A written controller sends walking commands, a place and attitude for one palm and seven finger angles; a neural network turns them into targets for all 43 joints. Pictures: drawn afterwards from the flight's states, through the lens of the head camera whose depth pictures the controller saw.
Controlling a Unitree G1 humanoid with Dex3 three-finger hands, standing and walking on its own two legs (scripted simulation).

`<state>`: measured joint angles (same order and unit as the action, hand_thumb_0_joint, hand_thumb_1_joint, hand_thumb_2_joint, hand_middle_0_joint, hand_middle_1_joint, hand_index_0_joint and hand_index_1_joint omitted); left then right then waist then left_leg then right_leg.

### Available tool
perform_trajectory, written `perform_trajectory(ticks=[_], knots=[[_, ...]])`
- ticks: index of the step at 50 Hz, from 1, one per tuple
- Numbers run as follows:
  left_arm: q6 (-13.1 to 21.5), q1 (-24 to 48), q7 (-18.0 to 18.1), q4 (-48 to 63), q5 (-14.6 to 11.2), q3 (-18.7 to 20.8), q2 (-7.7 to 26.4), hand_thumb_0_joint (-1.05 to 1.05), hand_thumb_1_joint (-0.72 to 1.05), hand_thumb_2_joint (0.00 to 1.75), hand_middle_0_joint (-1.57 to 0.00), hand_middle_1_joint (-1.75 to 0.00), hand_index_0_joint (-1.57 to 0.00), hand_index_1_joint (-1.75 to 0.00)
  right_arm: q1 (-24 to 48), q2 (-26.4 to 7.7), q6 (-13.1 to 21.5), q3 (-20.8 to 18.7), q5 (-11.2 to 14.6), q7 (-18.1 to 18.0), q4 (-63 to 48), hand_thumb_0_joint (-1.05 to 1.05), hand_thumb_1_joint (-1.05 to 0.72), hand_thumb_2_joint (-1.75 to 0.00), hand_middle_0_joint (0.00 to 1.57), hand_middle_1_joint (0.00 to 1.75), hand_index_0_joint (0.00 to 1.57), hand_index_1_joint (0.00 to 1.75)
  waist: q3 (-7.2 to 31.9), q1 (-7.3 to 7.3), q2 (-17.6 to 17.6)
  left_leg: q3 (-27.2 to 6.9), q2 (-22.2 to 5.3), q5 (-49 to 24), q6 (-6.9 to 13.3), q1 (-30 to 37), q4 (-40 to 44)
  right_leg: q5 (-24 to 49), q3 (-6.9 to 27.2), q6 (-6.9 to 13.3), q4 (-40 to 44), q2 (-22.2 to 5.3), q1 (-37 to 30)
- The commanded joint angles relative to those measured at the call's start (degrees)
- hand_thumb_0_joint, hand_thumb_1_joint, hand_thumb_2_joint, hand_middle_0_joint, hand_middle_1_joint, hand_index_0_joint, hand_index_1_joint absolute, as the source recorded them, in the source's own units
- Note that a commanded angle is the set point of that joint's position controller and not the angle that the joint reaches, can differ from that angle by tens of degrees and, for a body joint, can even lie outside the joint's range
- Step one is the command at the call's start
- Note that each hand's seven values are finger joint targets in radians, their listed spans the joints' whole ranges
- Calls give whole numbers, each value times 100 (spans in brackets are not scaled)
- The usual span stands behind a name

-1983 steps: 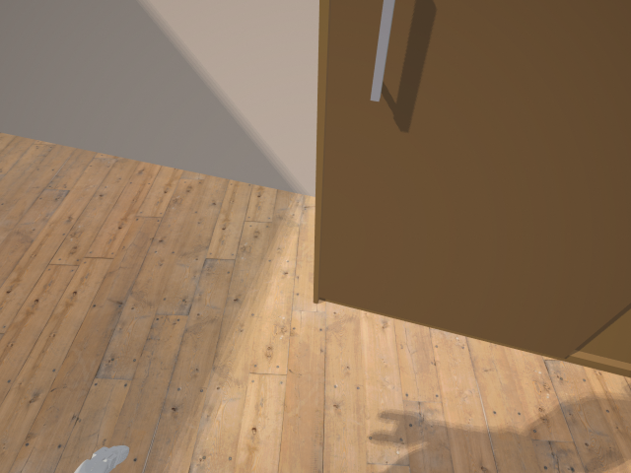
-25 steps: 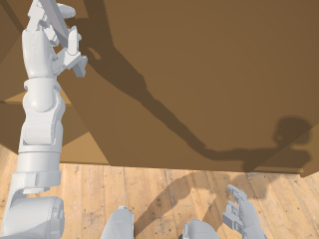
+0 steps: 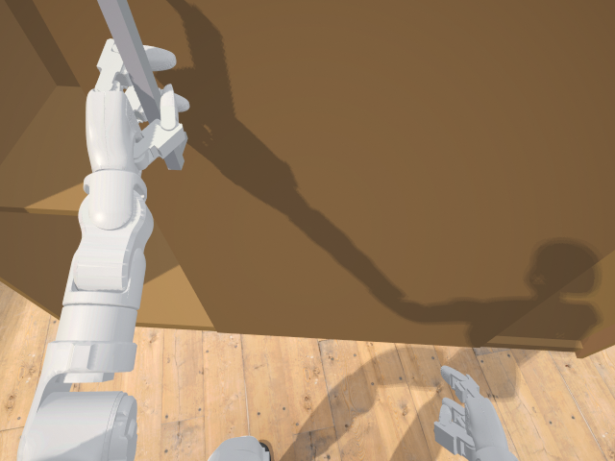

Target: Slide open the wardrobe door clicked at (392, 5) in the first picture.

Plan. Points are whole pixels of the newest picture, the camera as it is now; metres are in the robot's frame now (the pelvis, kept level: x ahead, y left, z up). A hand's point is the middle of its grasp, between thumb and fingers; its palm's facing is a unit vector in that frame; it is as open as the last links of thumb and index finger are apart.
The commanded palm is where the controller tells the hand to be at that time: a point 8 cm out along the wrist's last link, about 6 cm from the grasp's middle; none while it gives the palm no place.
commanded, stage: stop walking and hold the door there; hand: left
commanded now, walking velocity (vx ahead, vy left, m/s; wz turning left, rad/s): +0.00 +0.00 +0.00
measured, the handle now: (149, 73) +0.45 +0.23 +0.23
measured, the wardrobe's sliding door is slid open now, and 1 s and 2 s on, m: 0.47 0.47 0.47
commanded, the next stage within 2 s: loosen the grip on the handle in 0.20 s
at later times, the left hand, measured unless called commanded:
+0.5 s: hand (166, 123) +0.40 +0.20 +0.20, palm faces +0.30 -0.95 -0.11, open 8.1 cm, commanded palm +0.36 +0.24 +0.18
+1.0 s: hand (167, 123) +0.41 +0.20 +0.20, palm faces +0.26 -0.96 -0.09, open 14.7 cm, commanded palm +0.37 +0.25 +0.19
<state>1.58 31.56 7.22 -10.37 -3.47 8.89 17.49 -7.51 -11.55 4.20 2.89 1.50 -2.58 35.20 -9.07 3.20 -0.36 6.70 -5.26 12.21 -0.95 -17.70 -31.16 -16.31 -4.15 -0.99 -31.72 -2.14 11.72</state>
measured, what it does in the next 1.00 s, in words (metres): stands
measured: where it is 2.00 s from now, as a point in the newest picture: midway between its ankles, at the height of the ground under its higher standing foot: outside the picture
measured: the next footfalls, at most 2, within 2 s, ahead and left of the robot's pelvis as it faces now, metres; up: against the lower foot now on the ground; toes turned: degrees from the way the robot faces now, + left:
none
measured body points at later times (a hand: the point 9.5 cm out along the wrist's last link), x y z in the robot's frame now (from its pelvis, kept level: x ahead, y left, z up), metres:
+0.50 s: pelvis -0.03 -0.01 +0.00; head -0.03 -0.02 +0.45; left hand +0.38 +0.25 +0.21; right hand +0.10 -0.27 -0.10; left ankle +0.04 +0.13 -0.73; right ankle -0.03 -0.12 -0.73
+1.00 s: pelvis -0.01 +0.00 +0.00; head +0.00 +0.00 +0.45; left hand +0.39 +0.25 +0.20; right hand +0.08 -0.27 -0.11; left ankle +0.05 +0.12 -0.73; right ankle -0.03 -0.12 -0.73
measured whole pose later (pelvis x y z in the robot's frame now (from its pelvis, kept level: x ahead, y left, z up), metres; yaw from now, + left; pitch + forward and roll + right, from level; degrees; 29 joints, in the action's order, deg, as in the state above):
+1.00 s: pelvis -0.01 +0.00 +0.00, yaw -4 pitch +3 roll -1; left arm 14.0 30.1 3.4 -28.4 -4.2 16.3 20.6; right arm -18.4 -14.5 7.9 -0.1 1.1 -3.7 41.5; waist 2.6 -0.5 0.2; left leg 0.0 -1.8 13.5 -0.6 -23.5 -34.3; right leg -18.6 0.4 -0.2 -34.0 0.5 18.1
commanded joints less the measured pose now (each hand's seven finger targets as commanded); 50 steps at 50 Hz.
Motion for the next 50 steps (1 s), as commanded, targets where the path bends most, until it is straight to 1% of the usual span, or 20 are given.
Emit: perform_trajectory(ticks=[1, 2, 6, 10, 14, 15, 16, 17, 18, 19, 20, 23, 27, 29, 34, 35, 37, 39, 45, 50], knots=[[699, 2055, -175, 1519, 147, 198, 1201, 0, 90, 90, -45, -140, -45, -140, 293, -641, 145, -239, 46, -180, -697, 0, -90, -90, 20, 30, 20, 30, 2775, -323, -697, -110, -188, -566, -68, 501, -516, 4332, 1091, 432, 407, -1313, -1103], [677, 2018, -145, 1340, 163, 324, 1351, 0, 90, 90, -45, -140, -45, -140, 287, -652, 125, -234, 10, -208, -633, 0, -90, -90, 20, 30, 20, 30, 2678, -343, -416, -112, -22, -10, -120, 271, -401, 4780, 963, 449, 309, -1414, -1224], [719, 1906, -147, 1053, 77, 701, 1526, 0, 90, 90, -45, -140, -45, -140, 298, -738, 61, -316, 66, -295, -626, 0, -90, -90, 20, 30, 20, 30, 2726, -165, -904, -183, 26, -146, 20, 194, -223, 4985, 808, 353, -38, -1225, -1455], [768, 1956, -199, 1140, 85, 274, 1091, 0, 90, 90, -45, -140, -45, -140, 273, -846, -1, -348, 30, -256, -587, 0, -90, -90, 20, 30, 20, 30, 2865, -244, 300, -539, -669, -3011, 286, 1601, 54, 2773, 277, -51, -179, -549, -219], [839, 2028, -219, 1239, 78, -123, 679, 0, 90, 90, -45, -140, -45, -140, 324, -919, -21, -361, 31, -210, -634, 0, -90, -90, 20, 30, 20, 30, 2688, -247, 1022, -983, -1031, -2299, 500, 1294, 434, 517, 221, -2, -167, -176, -154], [959, 5521, -169, -96, 661, 3080, 4767, 0, 90, 90, -45, -140, -45, -140, -226, -1250, 329, -958, -58, -31, -241, 0, -90, -90, 20, 30, 20, 30, 2376, -32, 156, -479, -599, -2924, 569, 1448, 38, 1431, 891, 246, 313, -235, 328], [379, 4165, -392, -2113, 725, 954, 1545, 0, 78, 84, -45, -140, -45, -140, -893, -1065, 664, -723, -183, -30, -23, 0, -90, -90, 20, 30, 20, 30, 3964, -889, 53, -761, 239, -3899, 86, 1965, 678, 3075, -22, 445, -424, 389, 424], [348, 2820, -437, -1228, 304, 1267, 1628, 0, 66, 78, -45, -140, -45, -140, -1193, -1255, 794, -883, -24, 61, -43, 0, -90, -90, 20, 30, 20, 30, 4366, -376, 584, -798, -60, -4921, -84, 2679, 457, 1703, -8, 388, -313, 274, 484], [455, 2255, -647, -870, 241, 604, 449, 0, 54, 73, -45, -140, -45, -140, -975, -1055, 784, -832, 0, 84, -143, 0, -90, -90, 20, 30, 20, 30, 4042, -326, 1000, -712, -24, -4931, -162, 2596, 142, 1425, 53, 280, -89, 266, 919], [694, 2368, -672, -635, -21, 1305, 1173, 0, 42, 67, -45, -140, -45, -140, -838, -1186, 734, -849, -87, 88, 8, 0, -90, -90, 20, 30, 20, 30, 4061, -184, 892, -580, 22, -4238, -56, 2641, -18, 1675, 209, 246, 265, 198, 665], [800, 2125, -664, -741, -101, 1423, 1295, 0, 30, 61, -45, -140, -45, -140, -668, -1170, 693, -815, -101, 89, -33, 0, -90, -90, 20, 30, 20, 30, 3706, -163, 595, -271, 219, -3046, 26, 1999, -41, 2470, 256, 256, 396, 160, 166], [1159, 2380, -492, -1247, 243, 607, 832, 0, -7, 43, -45, -140, -45, -140, -777, -1094, 606, -657, -31, 175, -64, 0, -90, -90, 20, 30, 20, 30, 2219, -621, -508, -293, 313, -1216, 204, 698, 134, 1818, 137, 133, 423, 218, 656], [1778, 2724, -324, -1599, 445, 1257, 1918, 0, -55, 20, -42, -137, -42, -137, -706, -1134, 524, -646, -44, 162, -156, 0, -90, -90, 20, 30, 20, 30, 2068, -395, -247, -303, 364, 130, 282, 213, 228, 169, 398, 160, 574, 159, 885], [1982, 3160, -417, -1736, 467, 896, 1770, 0, -55, 20, -40, -133, -40, -133, -703, -1073, 523, -598, -21, 143, -226, 0, -90, -90, 20, 30, 20, 30, 2157, -490, -62, -251, 424, 496, 294, 187, 197, -433, 511, 157, 642, 170, 1082], [2218, 3574, -588, -2183, 245, 944, 1989, 0, -55, 20, -33, -125, -33, -125, -778, -1150, 553, -591, 6, 11, -145, 0, -90, -90, 20, 30, 20, 30, 2255, -529, -161, -301, 539, 991, 300, -144, 44, -1531, 782, 150, 801, 177, 1220], [2251, 3436, -595, -1616, 160, 1159, 2186, 0, -55, 20, -32, -123, -32, -123, -684, -1145, 573, -620, 11, -5, -241, 0, -90, -90, 20, 30, 20, 30, 2719, -332, 181, -321, 555, 938, 296, 7, 63, -1501, 830, 181, 759, 172, 962], [2166, 3296, -563, -1468, 99, 960, 1886, 0, -55, 20, -29, -120, -29, -120, -705, -1127, 611, -627, -3, -62, -219, 0, -90, -90, 20, 30, 20, 30, 2891, -389, 249, -437, 562, 934, 329, 189, 117, -1147, 683, 206, 654, 226, 934], [1974, 2877, -524, -1604, -39, 876, 1686, 0, -55, 20, -26, -117, -26, -117, -691, -1144, 654, -589, 22, -106, -177, 0, -90, -90, 20, 30, 20, 30, 2441, -418, 157, -494, 548, 1024, 329, 100, 124, -1181, 670, 189, 738, 249, 1125], [1473, 2335, -299, -1160, -45, 983, 1681, 0, -55, 20, -25, -115, -25, -115, -727, -1132, 702, -559, -11, -203, -123, 0, -90, -90, 20, 30, 20, 30, 2134, -396, 130, -498, 481, 205, 349, 273, 106, -57, 470, 178, 640, 274, 1017], [1150, 1986, -230, -517, -22, 1131, 1659, 0, -55, 20, -25, -115, -25, -115, -722, -1084, 641, -544, -37, -197, -191, 0, -90, -90, 20, 30, 20, 30, 2580, -304, 156, -520, 481, -802, 302, 613, 15, 1113, 307, 194, 332, 300, 712]])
